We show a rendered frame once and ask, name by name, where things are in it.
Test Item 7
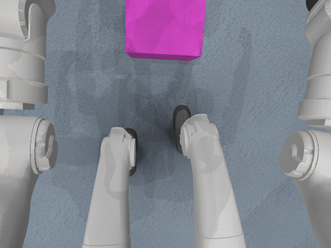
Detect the robot right hand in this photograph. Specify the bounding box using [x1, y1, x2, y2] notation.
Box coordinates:
[306, 0, 318, 11]

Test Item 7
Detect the robot right upper arm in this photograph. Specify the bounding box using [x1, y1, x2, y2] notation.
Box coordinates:
[279, 129, 331, 248]

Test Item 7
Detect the left robot foot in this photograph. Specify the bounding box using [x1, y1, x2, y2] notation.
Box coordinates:
[125, 128, 138, 176]

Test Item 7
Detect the robot left upper arm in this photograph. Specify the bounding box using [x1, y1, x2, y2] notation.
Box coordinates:
[0, 115, 58, 248]

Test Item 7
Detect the right robot forearm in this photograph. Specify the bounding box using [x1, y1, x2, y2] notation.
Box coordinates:
[297, 0, 331, 133]

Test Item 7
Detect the left robot forearm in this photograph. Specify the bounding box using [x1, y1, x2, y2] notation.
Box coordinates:
[0, 0, 56, 115]

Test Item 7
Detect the carton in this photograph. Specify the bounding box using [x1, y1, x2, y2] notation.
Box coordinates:
[125, 0, 206, 61]

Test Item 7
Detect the robot left shin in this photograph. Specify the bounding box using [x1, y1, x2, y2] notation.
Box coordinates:
[100, 127, 133, 169]

